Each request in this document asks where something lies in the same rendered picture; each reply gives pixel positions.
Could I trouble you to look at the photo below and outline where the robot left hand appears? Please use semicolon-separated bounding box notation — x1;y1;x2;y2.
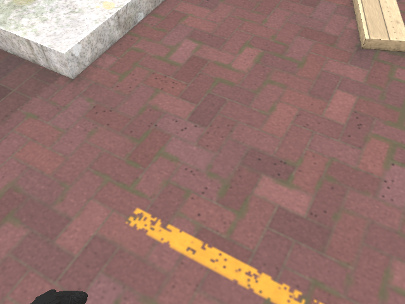
31;289;88;304

